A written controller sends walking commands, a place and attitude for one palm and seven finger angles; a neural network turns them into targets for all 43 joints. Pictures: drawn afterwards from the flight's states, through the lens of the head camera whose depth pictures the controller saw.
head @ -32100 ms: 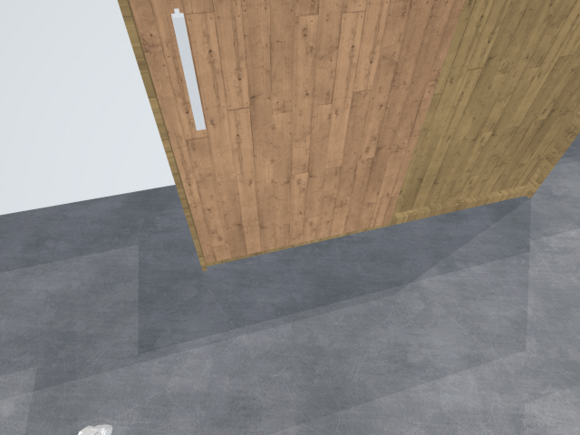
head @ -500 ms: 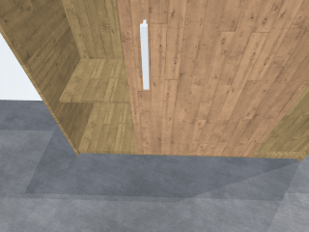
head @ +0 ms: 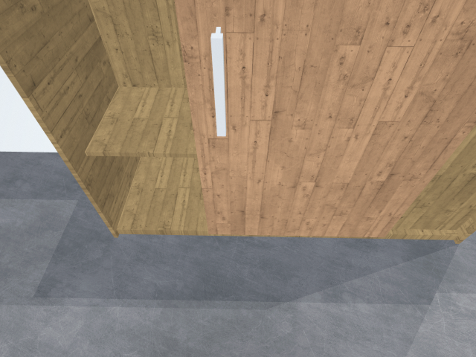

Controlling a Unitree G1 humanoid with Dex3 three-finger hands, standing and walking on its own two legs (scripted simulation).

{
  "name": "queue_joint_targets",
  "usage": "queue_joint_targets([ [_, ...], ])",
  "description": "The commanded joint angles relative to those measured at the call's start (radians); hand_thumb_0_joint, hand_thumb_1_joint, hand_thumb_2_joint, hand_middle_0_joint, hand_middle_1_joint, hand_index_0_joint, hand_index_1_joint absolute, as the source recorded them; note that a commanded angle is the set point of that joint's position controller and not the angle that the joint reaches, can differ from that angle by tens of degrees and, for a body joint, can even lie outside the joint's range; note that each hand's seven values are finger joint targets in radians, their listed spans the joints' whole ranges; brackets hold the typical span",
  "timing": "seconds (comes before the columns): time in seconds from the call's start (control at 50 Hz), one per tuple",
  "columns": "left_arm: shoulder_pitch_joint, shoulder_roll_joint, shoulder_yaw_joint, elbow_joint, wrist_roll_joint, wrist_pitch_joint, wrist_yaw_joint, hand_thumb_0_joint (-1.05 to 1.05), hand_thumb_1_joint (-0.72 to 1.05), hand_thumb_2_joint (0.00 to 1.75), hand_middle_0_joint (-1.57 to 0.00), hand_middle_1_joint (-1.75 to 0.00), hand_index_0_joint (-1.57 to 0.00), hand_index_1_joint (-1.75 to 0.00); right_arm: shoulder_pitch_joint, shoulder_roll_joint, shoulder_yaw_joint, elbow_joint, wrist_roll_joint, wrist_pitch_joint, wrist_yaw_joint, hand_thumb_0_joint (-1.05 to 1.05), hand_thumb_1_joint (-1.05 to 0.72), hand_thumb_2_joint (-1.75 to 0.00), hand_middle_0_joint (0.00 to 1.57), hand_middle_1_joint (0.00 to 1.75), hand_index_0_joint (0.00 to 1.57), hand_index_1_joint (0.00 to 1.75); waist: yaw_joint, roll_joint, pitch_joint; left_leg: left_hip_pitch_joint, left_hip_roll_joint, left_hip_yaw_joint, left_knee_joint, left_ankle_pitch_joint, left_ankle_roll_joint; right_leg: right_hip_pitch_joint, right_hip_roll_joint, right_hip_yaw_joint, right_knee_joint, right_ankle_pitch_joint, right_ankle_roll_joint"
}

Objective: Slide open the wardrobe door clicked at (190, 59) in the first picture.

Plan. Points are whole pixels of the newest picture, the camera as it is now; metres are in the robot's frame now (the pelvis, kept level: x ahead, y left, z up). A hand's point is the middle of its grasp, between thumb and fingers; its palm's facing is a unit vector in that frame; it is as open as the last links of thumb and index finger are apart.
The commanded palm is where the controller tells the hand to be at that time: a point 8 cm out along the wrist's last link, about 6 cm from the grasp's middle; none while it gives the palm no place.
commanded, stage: look to check the result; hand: left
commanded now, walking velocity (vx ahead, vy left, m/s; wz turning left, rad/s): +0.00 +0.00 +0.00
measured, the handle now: (220, 86) +0.70 +0.08 +0.08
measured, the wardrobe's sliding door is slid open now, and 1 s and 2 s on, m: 0.44 0.44 0.44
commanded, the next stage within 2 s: stand and wait in 0.32 s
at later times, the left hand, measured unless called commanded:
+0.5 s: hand out of the picture +0.02 +0.17 -0.17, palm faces +0.02 -0.98 -0.20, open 7.3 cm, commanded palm none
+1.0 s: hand out of the picture +0.01 +0.16 -0.17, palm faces +0.01 -0.98 -0.19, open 7.3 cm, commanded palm none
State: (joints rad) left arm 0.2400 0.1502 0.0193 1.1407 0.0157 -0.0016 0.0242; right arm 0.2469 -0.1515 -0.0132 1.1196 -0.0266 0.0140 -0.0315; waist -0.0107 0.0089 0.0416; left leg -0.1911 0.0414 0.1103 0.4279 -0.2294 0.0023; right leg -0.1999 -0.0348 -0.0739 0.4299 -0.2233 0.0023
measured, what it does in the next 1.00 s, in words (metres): stands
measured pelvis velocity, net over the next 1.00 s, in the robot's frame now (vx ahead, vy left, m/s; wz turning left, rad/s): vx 0.00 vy -0.01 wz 0.00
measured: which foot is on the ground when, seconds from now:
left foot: down 0.00-1.00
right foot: down 0.00-1.00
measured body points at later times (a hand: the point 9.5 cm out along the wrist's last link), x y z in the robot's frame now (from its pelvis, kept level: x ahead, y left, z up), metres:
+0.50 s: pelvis +0.00 -0.01 +0.00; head +0.02 -0.01 +0.45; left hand +0.02 +0.22 -0.16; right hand +0.00 -0.23 -0.16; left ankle +0.00 +0.11 -0.74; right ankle +0.00 -0.12 -0.74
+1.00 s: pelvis +0.00 -0.01 +0.00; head +0.02 -0.01 +0.45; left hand +0.01 +0.22 -0.16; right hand +0.00 -0.23 -0.16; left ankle +0.00 +0.11 -0.74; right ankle +0.00 -0.12 -0.74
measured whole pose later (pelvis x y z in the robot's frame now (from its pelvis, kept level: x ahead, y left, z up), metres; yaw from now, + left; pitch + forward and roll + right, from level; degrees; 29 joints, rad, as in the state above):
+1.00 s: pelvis +0.00 -0.01 +0.00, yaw +0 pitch -1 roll +0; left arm 0.24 0.15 0.01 1.15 0.01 -0.01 0.03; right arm 0.25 -0.14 -0.01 1.14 -0.02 0.01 -0.03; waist -0.01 0.01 0.04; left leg -0.16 0.06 0.11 0.40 -0.22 -0.01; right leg -0.17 -0.02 -0.08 0.40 -0.22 -0.01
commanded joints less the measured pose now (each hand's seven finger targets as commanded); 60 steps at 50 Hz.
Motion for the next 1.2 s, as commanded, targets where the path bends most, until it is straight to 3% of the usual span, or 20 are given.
queue_joint_targets([
  [0.0,0.042,0.104,0.013,-0.03,0.001,-0.011,0.009,0.0,0.9,0.9,-0.2,-0.3,-0.2,-0.3,0.06,-0.097,-0.01,-0.027,-0.001,-0.009,-0.004,0.0,-0.9,-0.9,0.2,0.3,0.2,0.3,-0.001,0.0,0.016,0.003,0.083,-0.089,-0.083,0.098,0.026,-0.026,-0.075,0.081,-0.09,0.084,-0.029],
  [0.1,0.043,0.106,0.015,-0.028,0.001,-0.014,0.01,0.0,0.9,0.9,-0.2,-0.3,-0.2,-0.3,0.064,-0.099,-0.01,-0.024,-0.001,-0.013,-0.005,0.0,-0.9,-0.9,0.2,0.3,0.2,0.3,0.0,-0.005,-0.017,0.021,0.085,-0.088,-0.081,0.134,0.027,-0.002,-0.076,0.082,-0.083,0.12,-0.03],
  [0.5,0.039,0.106,0.01,-0.022,0.0,-0.015,0.01,0.0,0.9,0.9,-0.2,-0.3,-0.2,-0.3,0.06,-0.095,-0.007,-0.012,0.0,-0.01,-0.006,0.0,-0.9,-0.9,0.2,0.3,0.2,0.3,0.001,-0.006,0.021,0.021,0.086,-0.084,-0.095,0.107,0.022,-0.013,-0.075,0.087,-0.109,0.095,-0.032],
  [0.8,0.045,0.109,0.011,-0.023,-0.001,-0.019,0.011,0.0,0.9,0.9,-0.2,-0.3,-0.2,-0.3,0.07,-0.094,-0.008,-0.011,0.002,-0.013,-0.007,0.0,-0.9,-0.9,0.2,0.3,0.2,0.3,-0.001,-0.001,-0.013,0.044,0.089,-0.079,-0.086,0.147,0.021,0.01,-0.077,0.09,-0.105,0.153,-0.034],
  [0.86,0.043,0.104,0.009,-0.021,-0.001,-0.017,0.01,0.0,0.9,0.9,-0.2,-0.3,-0.2,-0.3,0.066,-0.093,-0.007,-0.008,0.001,-0.011,-0.008,0.0,-0.9,-0.9,0.2,0.3,0.2,0.3,0.001,0.003,0.019,0.03,0.088,-0.08,-0.096,0.122,0.019,-0.005,-0.075,0.09,-0.111,0.122,-0.033],
  [1.04,0.042,0.104,0.009,-0.021,0.0,-0.015,0.01,0.0,0.9,0.9,-0.2,-0.3,-0.2,-0.3,0.07,-0.093,-0.007,-0.009,0.0,-0.008,-0.006,0.0,-0.9,-0.9,0.2,0.3,0.2,0.3,0.0,-0.002,0.029,0.019,0.086,-0.082,-0.101,0.084,0.019,-0.016,-0.071,0.095,-0.121,0.077,-0.033],
  [1.1,0.047,0.108,0.01,-0.022,0.0,-0.018,0.01,0.0,0.9,0.9,-0.2,-0.3,-0.2,-0.3,0.073,-0.096,-0.009,-0.011,0.002,-0.012,-0.007,0.0,-0.9,-0.9,0.2,0.3,0.2,0.3,0.0,-0.021,-0.008,0.042,0.088,-0.081,-0.089,0.119,0.021,0.0,-0.075,0.091,-0.113,0.118,-0.033],
  [1.18,0.049,0.109,0.01,-0.025,0.001,-0.019,0.011,0.0,0.9,0.9,-0.2,-0.3,-0.2,-0.3,0.073,-0.099,-0.01,-0.013,0.004,-0.011,-0.007,0.0,-0.9,-0.9,0.2,0.3,0.2,0.3,-0.001,-0.007,-0.004,0.041,0.089,-0.077,-0.085,0.131,0.019,-0.001,-0.073,0.094,-0.11,0.138,-0.034],
])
